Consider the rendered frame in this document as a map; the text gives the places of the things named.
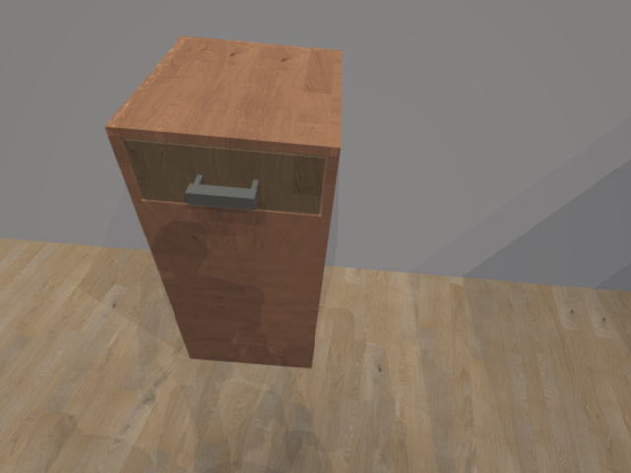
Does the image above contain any cabinet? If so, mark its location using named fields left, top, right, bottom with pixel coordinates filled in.
left=105, top=36, right=342, bottom=368

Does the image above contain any handle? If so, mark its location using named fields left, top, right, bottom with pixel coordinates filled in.
left=185, top=175, right=259, bottom=210

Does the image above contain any drawer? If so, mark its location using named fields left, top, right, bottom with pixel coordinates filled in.
left=123, top=138, right=325, bottom=214

